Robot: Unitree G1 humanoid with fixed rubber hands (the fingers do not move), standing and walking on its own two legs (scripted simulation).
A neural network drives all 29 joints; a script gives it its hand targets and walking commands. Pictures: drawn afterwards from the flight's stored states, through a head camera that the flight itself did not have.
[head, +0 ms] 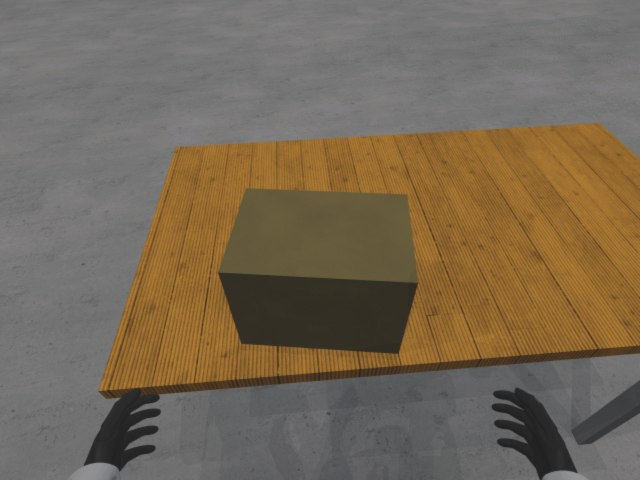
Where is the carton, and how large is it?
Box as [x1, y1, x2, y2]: [218, 188, 417, 353]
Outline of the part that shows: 246,188 218,271 241,343 398,353 417,284 407,195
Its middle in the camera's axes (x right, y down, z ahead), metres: +0.00 +0.05 +0.60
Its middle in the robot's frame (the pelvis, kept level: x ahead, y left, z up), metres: +0.42 +0.02 +0.00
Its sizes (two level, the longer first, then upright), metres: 0.249 0.168 0.182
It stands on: a table, 0.69 m high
